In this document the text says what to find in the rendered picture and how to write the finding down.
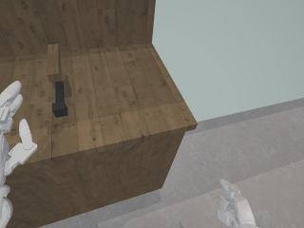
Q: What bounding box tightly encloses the counter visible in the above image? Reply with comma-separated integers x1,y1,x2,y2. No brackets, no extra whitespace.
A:
0,0,198,228

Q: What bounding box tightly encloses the robot left forearm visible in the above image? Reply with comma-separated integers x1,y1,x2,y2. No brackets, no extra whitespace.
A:
0,184,13,228

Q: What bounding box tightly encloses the robot left hand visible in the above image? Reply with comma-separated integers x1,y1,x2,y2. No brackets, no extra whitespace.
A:
0,81,38,185

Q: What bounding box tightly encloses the tap lever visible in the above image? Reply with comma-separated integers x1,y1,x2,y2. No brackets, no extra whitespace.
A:
52,81,68,118

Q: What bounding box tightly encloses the robot right hand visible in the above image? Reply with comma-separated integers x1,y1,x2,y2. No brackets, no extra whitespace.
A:
217,179,256,228

